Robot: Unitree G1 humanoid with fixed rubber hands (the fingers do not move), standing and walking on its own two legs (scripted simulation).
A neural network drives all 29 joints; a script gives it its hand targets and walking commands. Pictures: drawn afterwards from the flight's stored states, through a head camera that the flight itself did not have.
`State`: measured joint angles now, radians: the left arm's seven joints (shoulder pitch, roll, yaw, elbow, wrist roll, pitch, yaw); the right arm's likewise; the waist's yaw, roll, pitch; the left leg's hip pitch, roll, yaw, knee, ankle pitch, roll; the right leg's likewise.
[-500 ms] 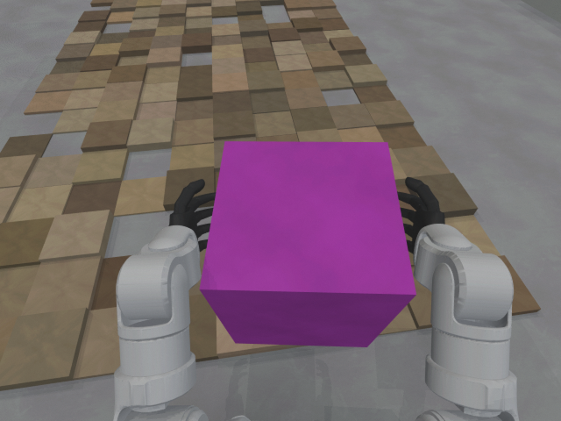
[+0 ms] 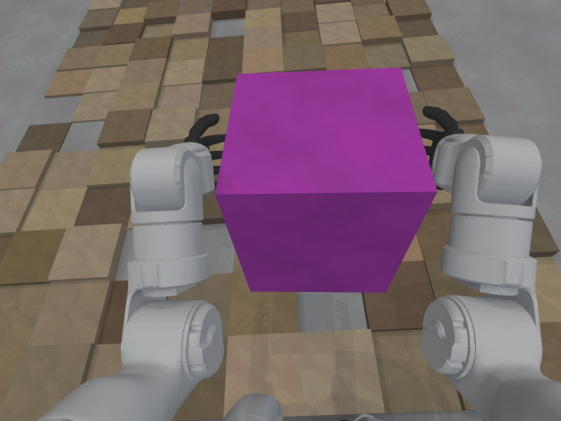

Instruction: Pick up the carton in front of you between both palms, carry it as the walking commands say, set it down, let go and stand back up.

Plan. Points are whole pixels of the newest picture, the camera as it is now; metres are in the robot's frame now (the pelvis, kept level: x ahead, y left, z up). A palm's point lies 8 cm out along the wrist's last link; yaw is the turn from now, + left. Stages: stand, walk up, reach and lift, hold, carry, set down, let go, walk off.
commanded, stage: carry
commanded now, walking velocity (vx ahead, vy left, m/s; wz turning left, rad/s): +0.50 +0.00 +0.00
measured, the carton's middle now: (317, 191) +0.41 +0.01 +0.07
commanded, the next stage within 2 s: none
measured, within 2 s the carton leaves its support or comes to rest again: neither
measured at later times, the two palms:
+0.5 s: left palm out of the picture +0.77 +0.13 +0.20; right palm out of the picture +0.72 -0.16 +0.19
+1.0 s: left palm out of the picture +1.04 +0.17 +0.15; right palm out of the picture +1.06 -0.13 +0.15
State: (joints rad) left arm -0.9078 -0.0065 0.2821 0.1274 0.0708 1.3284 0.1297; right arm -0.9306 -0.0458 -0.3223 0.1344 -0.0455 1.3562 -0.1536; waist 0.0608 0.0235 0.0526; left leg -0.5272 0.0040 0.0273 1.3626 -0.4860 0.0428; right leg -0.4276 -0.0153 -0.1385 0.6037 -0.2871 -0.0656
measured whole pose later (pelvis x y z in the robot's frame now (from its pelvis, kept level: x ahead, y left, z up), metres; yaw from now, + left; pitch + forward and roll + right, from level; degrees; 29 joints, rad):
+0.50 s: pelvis +0.35 +0.05 +0.07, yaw -3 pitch +6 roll -1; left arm -0.83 -0.05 0.33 -0.12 0.09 1.31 0.13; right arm -0.82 0.02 -0.28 -0.06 -0.03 1.26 -0.15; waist -0.13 0.03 0.14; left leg -0.37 -0.01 0.14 0.54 -0.10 0.12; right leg -0.64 0.01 -0.01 0.96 -0.32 -0.05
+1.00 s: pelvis +0.66 +0.01 +0.02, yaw -2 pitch +6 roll +1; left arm -0.84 -0.01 0.30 0.19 0.07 1.33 0.14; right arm -0.91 -0.01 -0.34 0.23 -0.10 1.35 -0.16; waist 0.09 0.00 0.01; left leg -0.73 0.04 0.04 0.88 -0.30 0.01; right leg -0.26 0.03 -0.07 0.47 -0.38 -0.08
